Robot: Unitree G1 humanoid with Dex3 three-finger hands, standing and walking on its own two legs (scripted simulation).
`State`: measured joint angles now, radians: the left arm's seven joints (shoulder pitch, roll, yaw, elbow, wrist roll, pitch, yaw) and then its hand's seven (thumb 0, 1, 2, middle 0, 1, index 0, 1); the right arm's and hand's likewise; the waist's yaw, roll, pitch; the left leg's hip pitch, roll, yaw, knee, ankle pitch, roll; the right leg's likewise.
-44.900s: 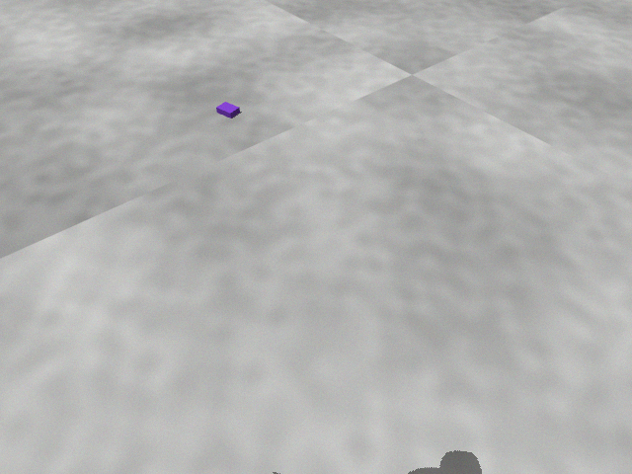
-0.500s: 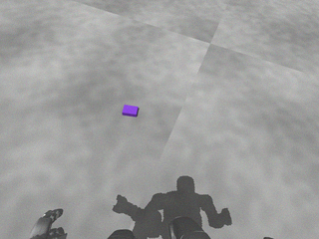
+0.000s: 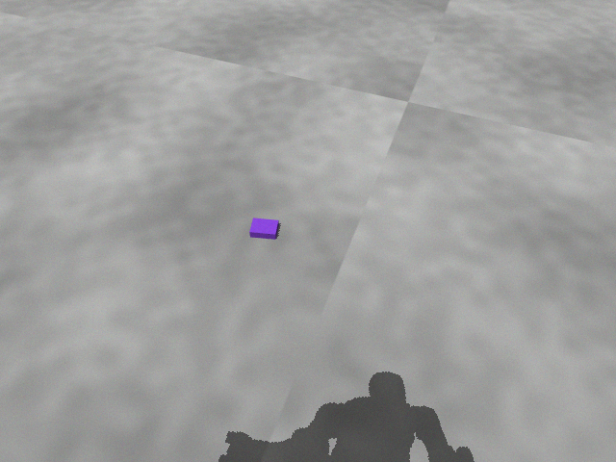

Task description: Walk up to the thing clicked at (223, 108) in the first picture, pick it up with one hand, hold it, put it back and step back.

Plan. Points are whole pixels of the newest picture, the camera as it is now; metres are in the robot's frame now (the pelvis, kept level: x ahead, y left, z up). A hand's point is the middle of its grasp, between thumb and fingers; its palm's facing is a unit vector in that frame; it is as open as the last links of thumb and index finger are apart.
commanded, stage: step back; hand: left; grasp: from above
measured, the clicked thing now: (264, 228) +1.06 +0.26 -0.74
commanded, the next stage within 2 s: stand in 0.56 s
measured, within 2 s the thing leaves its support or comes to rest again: neither
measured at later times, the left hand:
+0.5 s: hand (160, 443) +0.16 +0.23 -0.14, palm faces +0.05 -0.94 -0.34, open 7.4 cm
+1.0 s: hand out of the picture +0.12 +0.25 -0.14, palm faces +0.06 -0.94 -0.33, open 7.4 cm
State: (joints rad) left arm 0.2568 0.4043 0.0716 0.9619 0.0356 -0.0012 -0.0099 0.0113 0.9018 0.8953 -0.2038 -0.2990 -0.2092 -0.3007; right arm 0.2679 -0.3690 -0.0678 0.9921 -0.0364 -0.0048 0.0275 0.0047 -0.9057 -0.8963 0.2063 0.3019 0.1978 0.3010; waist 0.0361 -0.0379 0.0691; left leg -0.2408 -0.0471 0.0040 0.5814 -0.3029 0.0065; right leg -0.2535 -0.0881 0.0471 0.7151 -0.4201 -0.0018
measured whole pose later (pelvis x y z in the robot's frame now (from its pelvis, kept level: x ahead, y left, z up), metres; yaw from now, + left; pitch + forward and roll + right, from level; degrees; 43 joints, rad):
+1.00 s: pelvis +0.06 -0.01 +0.02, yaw +4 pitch -3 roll +0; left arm 0.09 0.35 -0.01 1.14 0.00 -0.02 -0.01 0.01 0.91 0.90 -0.20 -0.30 -0.21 -0.30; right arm 0.05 -0.34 -0.01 1.10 0.00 -0.02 0.00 0.00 -0.90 -0.90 0.21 0.30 0.20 0.30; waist 0.03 -0.01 0.06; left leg -0.08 0.01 0.00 0.35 -0.23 -0.01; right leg -0.15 -0.05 -0.03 0.37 -0.17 0.03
